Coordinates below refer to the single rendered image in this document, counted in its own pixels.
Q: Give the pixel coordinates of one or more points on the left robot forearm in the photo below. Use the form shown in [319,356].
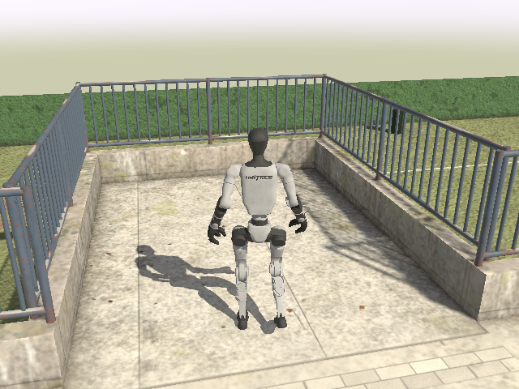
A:
[217,216]

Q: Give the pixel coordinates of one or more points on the right robot thigh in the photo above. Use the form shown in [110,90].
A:
[277,246]

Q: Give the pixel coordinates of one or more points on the right robot forearm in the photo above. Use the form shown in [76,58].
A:
[298,211]

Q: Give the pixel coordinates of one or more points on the left robot hand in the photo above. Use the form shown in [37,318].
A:
[216,232]

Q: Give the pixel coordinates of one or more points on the right robot upper arm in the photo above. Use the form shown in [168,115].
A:
[284,171]

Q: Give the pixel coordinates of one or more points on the left robot foot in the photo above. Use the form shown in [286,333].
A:
[242,322]

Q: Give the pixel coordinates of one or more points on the left robot upper arm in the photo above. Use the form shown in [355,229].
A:
[228,185]

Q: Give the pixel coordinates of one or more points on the right robot hand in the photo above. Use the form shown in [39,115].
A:
[303,225]

